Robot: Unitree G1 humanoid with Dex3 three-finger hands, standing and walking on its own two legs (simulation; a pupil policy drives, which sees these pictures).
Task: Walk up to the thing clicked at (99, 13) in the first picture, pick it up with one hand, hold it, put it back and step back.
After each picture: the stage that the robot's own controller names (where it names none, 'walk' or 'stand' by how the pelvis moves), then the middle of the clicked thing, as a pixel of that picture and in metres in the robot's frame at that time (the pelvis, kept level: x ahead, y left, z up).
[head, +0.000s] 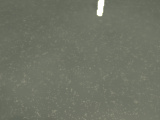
stand; (100, 6) +2.07 -0.29 -0.66
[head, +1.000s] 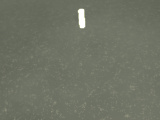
walk; (81, 18) +1.96 +0.12 -0.63
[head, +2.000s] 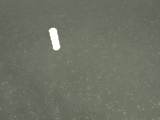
walk; (54, 39) +1.35 +0.34 -0.65
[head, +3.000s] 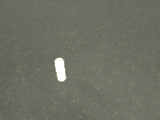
walk; (60, 70) +0.88 +0.23 -0.64
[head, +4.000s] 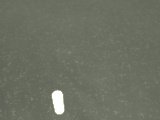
walk; (58, 103) +0.58 +0.16 -0.63
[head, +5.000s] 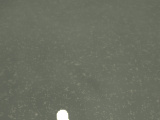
stand; out of the picture +0.45 +0.14 -0.65
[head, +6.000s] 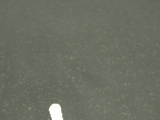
stand; (56, 115) +0.46 +0.17 -0.63
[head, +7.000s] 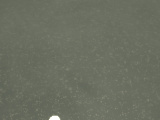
stand; out of the picture +0.44 +0.18 -0.66
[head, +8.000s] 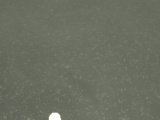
stand; out of the picture +0.45 +0.17 -0.66
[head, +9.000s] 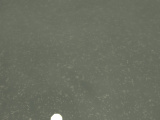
stand; out of the picture +0.44 +0.16 -0.66
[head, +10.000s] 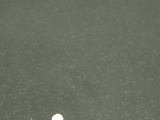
stand; out of the picture +0.43 +0.16 -0.66
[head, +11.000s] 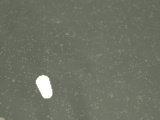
go down; (45, 88) +0.47 +0.18 -0.52
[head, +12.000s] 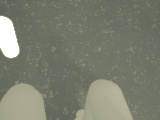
go down; (7, 40) +0.51 +0.27 -0.25
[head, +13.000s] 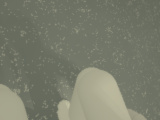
close in; out of the picture +0.49 +0.30 -0.20
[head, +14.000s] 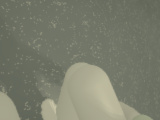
close; out of the picture +0.47 +0.33 -0.17
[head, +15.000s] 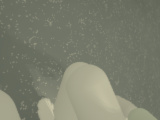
lift; out of the picture +0.44 +0.31 -0.17
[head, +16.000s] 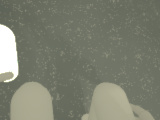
lift; (2, 59) +0.36 +0.25 -0.03
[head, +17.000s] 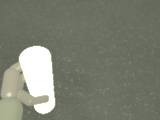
hold; (40, 85) +0.31 +0.14 +0.09
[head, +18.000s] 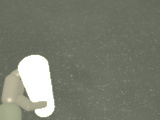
hold; (40, 90) +0.31 +0.15 +0.04
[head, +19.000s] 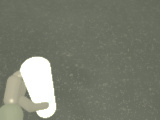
hold; (41, 92) +0.31 +0.14 +0.04
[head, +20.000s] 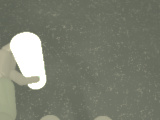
crouch; (32, 66) +0.39 +0.16 -0.02
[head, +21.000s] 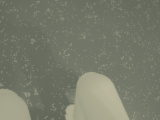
lower; out of the picture +0.49 +0.27 -0.07
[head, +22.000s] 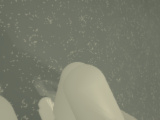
lower; out of the picture +0.45 +0.33 -0.17
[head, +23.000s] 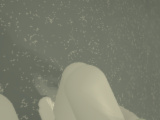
lower; out of the picture +0.45 +0.33 -0.17
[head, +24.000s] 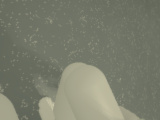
lower; out of the picture +0.45 +0.33 -0.17
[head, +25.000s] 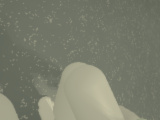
lower; out of the picture +0.45 +0.33 -0.17
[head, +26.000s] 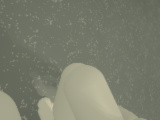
open; out of the picture +0.46 +0.31 -0.18
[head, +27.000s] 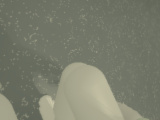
stand; out of the picture +0.44 +0.31 -0.18
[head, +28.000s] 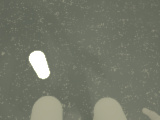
walk; (40, 66) +0.49 +0.20 -0.38
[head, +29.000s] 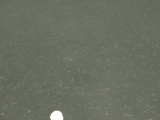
stand; out of the picture +0.43 +0.15 -0.60
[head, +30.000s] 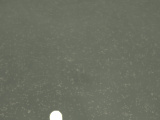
stand; out of the picture +0.43 +0.16 -0.60
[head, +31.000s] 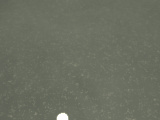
stand; out of the picture +0.45 +0.13 -0.65
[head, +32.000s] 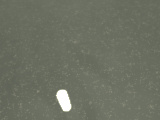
walk; (64, 101) +0.50 +0.17 -0.62
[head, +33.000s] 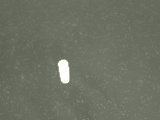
walk; (64, 72) +0.73 +0.13 -0.62
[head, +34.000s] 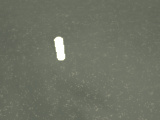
stand; (60, 49) +1.05 +0.22 -0.63
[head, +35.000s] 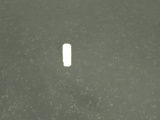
stand; (66, 55) +1.07 +0.13 -0.65
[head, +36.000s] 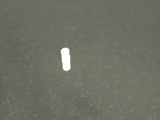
stand; (65, 59) +1.08 +0.15 -0.66
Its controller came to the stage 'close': yes
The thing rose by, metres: 0.68
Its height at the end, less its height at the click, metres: +0.00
